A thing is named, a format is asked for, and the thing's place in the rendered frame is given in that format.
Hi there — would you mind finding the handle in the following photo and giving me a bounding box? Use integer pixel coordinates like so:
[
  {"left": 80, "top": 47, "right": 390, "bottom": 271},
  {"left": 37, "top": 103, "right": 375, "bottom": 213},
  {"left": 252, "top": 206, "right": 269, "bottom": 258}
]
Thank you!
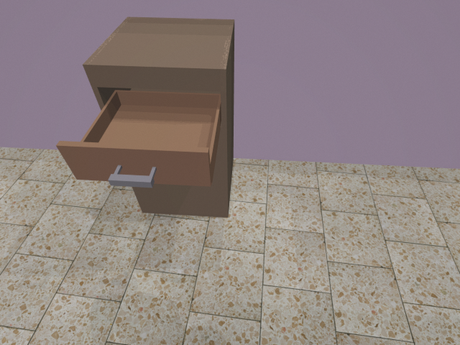
[{"left": 108, "top": 165, "right": 157, "bottom": 188}]

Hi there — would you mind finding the cabinet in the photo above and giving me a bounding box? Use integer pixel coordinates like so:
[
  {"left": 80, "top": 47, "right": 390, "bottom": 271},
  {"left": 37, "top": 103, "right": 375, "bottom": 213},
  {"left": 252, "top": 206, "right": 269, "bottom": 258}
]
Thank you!
[{"left": 83, "top": 17, "right": 234, "bottom": 218}]

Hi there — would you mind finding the drawer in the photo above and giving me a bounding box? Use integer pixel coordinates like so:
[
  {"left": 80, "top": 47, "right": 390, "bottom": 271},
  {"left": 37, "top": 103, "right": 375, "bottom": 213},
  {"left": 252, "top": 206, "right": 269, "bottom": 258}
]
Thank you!
[{"left": 56, "top": 90, "right": 221, "bottom": 187}]

